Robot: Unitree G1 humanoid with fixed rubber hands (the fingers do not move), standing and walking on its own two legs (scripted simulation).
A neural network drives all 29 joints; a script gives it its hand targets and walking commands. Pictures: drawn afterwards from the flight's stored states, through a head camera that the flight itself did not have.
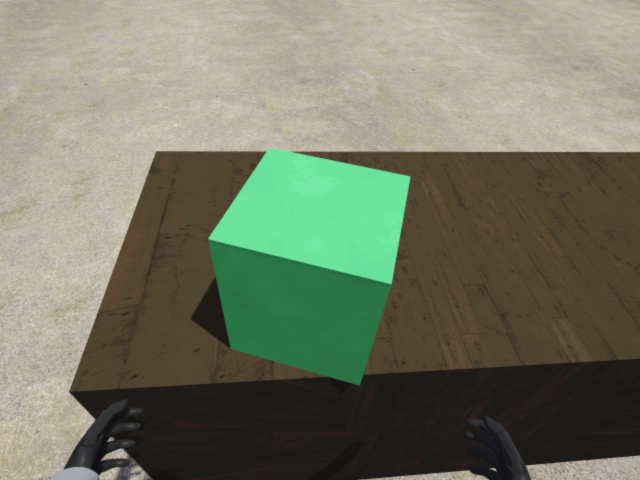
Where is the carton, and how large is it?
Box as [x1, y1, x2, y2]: [208, 148, 410, 385]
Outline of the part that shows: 269,148 208,238 230,347 233,349 359,385 391,284 410,176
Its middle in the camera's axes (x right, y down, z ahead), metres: -0.01 +0.04 +0.58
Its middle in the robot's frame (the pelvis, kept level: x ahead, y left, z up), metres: +0.42 +0.01 +0.02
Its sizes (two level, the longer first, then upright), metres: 0.210 0.200 0.250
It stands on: a pedestal, 0.66 m high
